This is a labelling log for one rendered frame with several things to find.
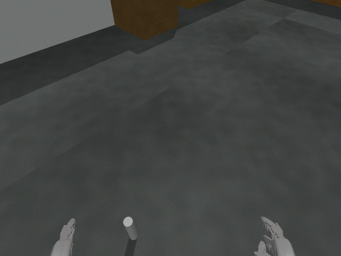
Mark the can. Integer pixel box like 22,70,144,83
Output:
123,217,138,240

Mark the left robot hand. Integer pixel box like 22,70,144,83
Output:
50,218,76,256

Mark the right robot hand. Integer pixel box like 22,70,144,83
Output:
254,217,295,256

